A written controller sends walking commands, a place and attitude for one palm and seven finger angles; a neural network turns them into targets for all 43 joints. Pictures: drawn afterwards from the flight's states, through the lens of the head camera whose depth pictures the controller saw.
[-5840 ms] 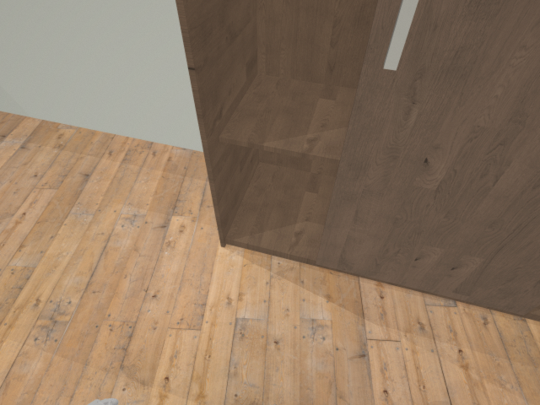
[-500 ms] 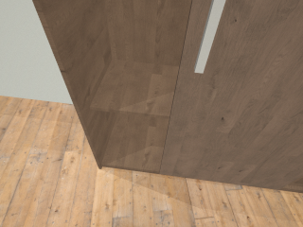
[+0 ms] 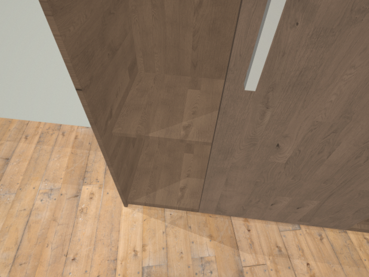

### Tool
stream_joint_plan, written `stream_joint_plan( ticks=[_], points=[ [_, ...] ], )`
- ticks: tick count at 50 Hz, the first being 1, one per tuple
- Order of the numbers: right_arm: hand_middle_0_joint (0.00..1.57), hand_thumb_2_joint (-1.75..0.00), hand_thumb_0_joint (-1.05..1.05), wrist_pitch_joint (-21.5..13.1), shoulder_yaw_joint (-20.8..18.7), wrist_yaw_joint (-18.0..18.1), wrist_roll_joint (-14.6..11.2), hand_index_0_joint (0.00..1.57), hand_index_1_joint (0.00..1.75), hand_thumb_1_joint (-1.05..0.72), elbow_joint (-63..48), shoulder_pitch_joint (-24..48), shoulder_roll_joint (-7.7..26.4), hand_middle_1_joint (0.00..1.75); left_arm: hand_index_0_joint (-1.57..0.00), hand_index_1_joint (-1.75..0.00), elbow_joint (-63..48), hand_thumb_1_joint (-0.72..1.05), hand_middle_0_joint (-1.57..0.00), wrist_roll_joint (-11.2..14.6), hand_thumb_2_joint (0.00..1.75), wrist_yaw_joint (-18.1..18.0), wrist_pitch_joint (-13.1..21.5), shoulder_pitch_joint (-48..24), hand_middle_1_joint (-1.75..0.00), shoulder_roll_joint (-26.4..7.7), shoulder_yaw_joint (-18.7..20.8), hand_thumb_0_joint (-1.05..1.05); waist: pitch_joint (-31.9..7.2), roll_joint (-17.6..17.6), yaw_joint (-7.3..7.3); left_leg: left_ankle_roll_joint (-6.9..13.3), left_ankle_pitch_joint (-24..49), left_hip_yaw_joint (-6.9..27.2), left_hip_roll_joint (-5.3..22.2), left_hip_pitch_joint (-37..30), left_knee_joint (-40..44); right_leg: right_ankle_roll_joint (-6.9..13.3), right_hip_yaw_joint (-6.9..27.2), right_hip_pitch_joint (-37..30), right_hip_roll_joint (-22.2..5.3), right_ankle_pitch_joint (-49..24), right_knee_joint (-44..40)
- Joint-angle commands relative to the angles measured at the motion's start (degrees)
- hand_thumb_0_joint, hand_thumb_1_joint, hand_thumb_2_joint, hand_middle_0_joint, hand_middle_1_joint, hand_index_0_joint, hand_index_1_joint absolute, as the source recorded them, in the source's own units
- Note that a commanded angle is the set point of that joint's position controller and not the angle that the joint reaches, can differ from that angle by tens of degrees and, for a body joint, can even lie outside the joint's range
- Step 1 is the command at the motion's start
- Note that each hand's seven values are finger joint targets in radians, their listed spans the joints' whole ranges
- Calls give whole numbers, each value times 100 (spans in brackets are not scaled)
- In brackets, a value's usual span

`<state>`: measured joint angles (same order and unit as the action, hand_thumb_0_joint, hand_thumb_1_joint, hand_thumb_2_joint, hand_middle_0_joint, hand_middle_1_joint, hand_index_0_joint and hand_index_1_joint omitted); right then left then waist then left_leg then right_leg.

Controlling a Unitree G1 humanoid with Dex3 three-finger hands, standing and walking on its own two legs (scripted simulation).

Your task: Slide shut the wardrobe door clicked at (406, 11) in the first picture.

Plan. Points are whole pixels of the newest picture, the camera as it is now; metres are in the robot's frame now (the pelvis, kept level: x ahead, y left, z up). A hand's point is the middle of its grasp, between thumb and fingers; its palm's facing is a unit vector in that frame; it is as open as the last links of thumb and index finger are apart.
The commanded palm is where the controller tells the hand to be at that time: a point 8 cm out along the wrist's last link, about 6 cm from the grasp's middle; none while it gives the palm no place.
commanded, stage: raise the hand with hooked fingers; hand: right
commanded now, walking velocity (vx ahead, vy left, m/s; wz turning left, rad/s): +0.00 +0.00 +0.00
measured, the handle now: (261, 39) +0.52 -0.12 +0.26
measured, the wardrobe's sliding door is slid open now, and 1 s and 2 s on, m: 0.40 0.40 0.40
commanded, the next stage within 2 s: none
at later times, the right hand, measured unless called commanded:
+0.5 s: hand out of the picture +0.13 -0.20 +0.00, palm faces +0.12 +0.99 +0.01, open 8.8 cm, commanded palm +0.11 -0.25 +0.03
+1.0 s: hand (368, 248) +0.17 -0.26 +0.12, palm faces +0.11 +0.99 -0.06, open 11.8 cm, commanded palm +0.13 -0.30 +0.14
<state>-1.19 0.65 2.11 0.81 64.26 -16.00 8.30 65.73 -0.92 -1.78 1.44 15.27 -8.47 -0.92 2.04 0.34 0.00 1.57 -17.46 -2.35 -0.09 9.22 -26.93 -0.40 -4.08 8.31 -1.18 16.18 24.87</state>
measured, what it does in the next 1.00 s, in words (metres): shifts its weight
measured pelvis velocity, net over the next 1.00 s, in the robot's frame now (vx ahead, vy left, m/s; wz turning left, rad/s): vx -0.06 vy -0.02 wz -0.04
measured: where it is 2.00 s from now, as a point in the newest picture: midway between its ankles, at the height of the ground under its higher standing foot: outside the picture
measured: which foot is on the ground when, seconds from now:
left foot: down 0.00-1.00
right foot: down 0.00-1.00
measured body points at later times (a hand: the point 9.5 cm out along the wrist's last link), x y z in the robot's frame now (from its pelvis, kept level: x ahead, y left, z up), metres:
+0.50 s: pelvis -0.05 +0.00 -0.05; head -0.04 +0.00 +0.40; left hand +0.20 +0.23 -0.06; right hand +0.11 -0.25 +0.01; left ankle -0.03 +0.10 -0.74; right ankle -0.03 -0.12 -0.74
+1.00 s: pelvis -0.06 -0.02 -0.01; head -0.08 +0.00 +0.43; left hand +0.12 +0.22 -0.08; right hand +0.16 -0.31 +0.13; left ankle -0.03 +0.10 -0.74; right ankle -0.03 -0.12 -0.74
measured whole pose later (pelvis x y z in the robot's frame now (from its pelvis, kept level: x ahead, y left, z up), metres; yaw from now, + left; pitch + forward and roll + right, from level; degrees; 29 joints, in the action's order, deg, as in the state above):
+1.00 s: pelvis -0.06 -0.02 -0.01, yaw -3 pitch -2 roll +1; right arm -1.7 -18.8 -18.1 -19.5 -4.8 -10.5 18.6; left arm 38.8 2.1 -3.8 21.7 16.8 -16.8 -3.8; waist -1.3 2.7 2.4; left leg 0.7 -17.2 -4.9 0.5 15.0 -34.6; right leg 1.0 -1.1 17.4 -1.0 17.7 37.4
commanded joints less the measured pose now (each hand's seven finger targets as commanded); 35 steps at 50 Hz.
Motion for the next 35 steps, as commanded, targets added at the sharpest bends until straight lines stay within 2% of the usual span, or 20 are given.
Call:
stream_joint_plan(
  ticks=[1,2,3,4,5,6,7,8,9,10,12,13,14,15,17,19,20,24,28,35],
  points=[
    [20,-90,0,-68,-124,14,-16,20,30,-90,-147,-388,607,30,-20,-30,-160,90,-20,23,90,-37,54,371,-30,-486,87,0,61,-152,11,98,1822,571,623,102,448,179,416,32,-497,-1270,-331],
    [20,-90,0,-164,-183,257,34,20,30,-90,63,-956,774,30,-20,-30,-587,90,-20,98,90,5,58,-310,-30,-684,183,0,215,-649,292,-262,4880,1084,1082,48,495,-13,114,671,-501,-1118,1157],
    [20,-89,0,-1187,-1445,247,-1015,20,32,-88,-8606,3511,3087,32,-20,-30,-2362,90,-20,178,90,-459,885,-524,-30,-1660,470,0,-1739,833,-342,-56,4585,785,574,-125,362,146,112,-569,156,-1694,370],
    [20,-88,0,-955,-538,430,-670,20,33,-85,-7890,1262,1692,33,-20,-30,-2344,90,-20,147,90,-529,1428,-330,-30,-1313,209,0,-2445,1865,114,278,3288,709,397,-596,-81,149,48,-1059,83,-2923,-9],
    [21,-87,0,-199,2,496,-716,21,34,-83,-6029,-773,252,34,-20,-30,-2158,90,-20,198,90,-372,1633,-196,-30,-955,169,0,-1704,945,50,151,2263,166,166,-163,-294,63,349,-710,-95,-3664,-32],
    [21,-86,0,-272,209,360,-922,21,36,-81,-7057,-238,85,36,-20,-30,-2434,90,-20,333,90,-309,1728,-263,-30,-1133,191,0,-1169,161,17,12,2210,-24,135,190,-236,151,501,-358,-140,-3388,222],
    [21,-85,0,-509,-246,262,-871,21,37,-78,-7506,1,622,37,-20,-30,-2617,90,-20,276,90,-282,1865,-338,-30,-1328,326,0,-1257,-50,-66,-24,2177,-8,135,452,-204,197,436,-223,-38,-2714,449],
    [21,-84,0,-589,-334,116,-879,21,39,-76,-6807,-506,488,39,-20,-30,-2718,90,-20,192,90,-245,1890,-364,-30,-1282,365,0,-585,-745,-209,-34,2005,-131,60,856,-178,225,476,353,49,-2136,571],
    [21,-83,0,-883,-416,-115,-981,21,40,-74,-6641,-579,380,40,-20,-30,-2871,90,-20,141,90,-136,1923,-209,-30,-1366,436,0,-581,-1188,-228,-92,1799,-211,52,1177,-293,221,511,731,104,-1674,767],
    [21,-82,0,-1246,-591,-391,-1103,21,42,-71,-6469,-1156,301,42,-20,-30,-3022,90,-20,91,90,-51,1944,-296,-30,-1355,527,0,-681,-1404,8,-104,1644,-232,16,1271,-531,173,522,1075,117,-1442,925],
    [22,-80,0,-2028,-790,-1103,-1470,22,45,-67,-5904,-1958,93,45,-20,-30,-3308,90,-20,76,90,151,1920,-622,-30,-1348,559,0,-549,-1384,283,-63,1332,-217,25,1635,-1096,57,492,1910,178,-910,1356],
    [22,-79,0,-2427,-1082,-1551,-1625,22,47,-64,-5830,-2205,263,47,-20,-30,-3459,90,-20,91,90,257,1886,-601,-30,-1366,598,0,-762,-903,476,50,1479,-54,67,1550,-1432,7,436,2131,251,-898,1621],
    [22,-78,0,-2858,-1238,-2002,-1781,22,48,-62,-6171,-1898,489,48,-20,-30,-3648,90,-20,93,90,322,1882,-714,-30,-1410,589,0,-1035,-498,474,105,1457,54,130,1655,-1744,-32,364,2345,286,-776,1913],
    [22,-77,0,-2966,-1565,-2188,-1801,22,50,-60,-6356,-1824,834,50,-20,-30,-3906,90,-20,104,90,335,1846,-817,-30,-1433,621,0,-1309,-267,555,129,1251,173,151,1696,-1887,12,257,2461,324,-651,2108],
    [22,-75,0,-2549,-1625,-2271,-1826,22,53,-55,-6815,-1642,977,53,-20,-30,-4387,90,-20,185,90,323,1671,-1052,-30,-1435,561,0,-1425,-110,607,102,445,187,114,1831,-1835,96,152,2608,383,-154,2095],
    [23,-73,0,-2028,-1634,-2130,-1950,23,55,-50,-7481,-947,1091,55,-20,-30,-4715,90,-20,242,90,227,1492,-1087,-30,-1434,509,0,-1361,-285,427,33,-298,340,86,1941,-1538,152,204,2652,382,279,2099],
    [23,-72,0,-1883,-1629,-1992,-1950,23,57,-48,-7851,-739,1088,57,-20,-30,-4790,90,-20,252,90,170,1455,-1011,-30,-1392,482,0,-1426,-74,368,16,-464,301,64,1975,-1482,170,255,2526,339,371,2055],
    [24,-68,0,-1900,-1386,-1444,-1732,24,63,-39,-9152,692,1270,63,-20,-30,-4592,90,-20,201,90,-30,1501,-631,-30,-1328,318,0,-1461,348,-60,-1,-131,266,-55,2075,-1344,248,538,1871,130,167,2044],
    [24,-64,0,-1899,-1135,-1603,-1646,24,69,-29,-8776,1239,1334,69,-20,-30,-4209,90,-20,219,90,-178,1724,-585,-30,-1349,98,0,-1028,543,-248,4,-310,147,-84,2095,-1077,261,681,1668,83,354,1835],
    [25,-57,0,-853,-2055,-2114,-2037,25,80,-13,-7530,1057,1897,80,-20,-30,-4022,90,-20,321,90,-321,2010,-920,-30,-1292,-80,0,-1192,52,281,-46,-726,391,123,985,-303,200,662,1627,123,305,1291]
  ],
)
